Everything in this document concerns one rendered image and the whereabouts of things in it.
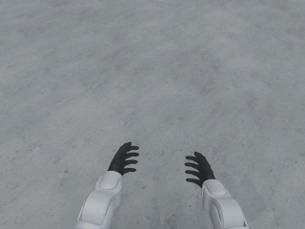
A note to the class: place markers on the robot left hand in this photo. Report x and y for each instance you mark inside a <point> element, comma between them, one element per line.
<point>119,161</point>

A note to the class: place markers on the robot right forearm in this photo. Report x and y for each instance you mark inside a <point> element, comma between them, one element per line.
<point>224,211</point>

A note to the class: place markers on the robot right hand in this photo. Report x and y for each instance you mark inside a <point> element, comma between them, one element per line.
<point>203,166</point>

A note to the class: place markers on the robot left forearm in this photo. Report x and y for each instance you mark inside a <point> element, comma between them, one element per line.
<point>98,208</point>

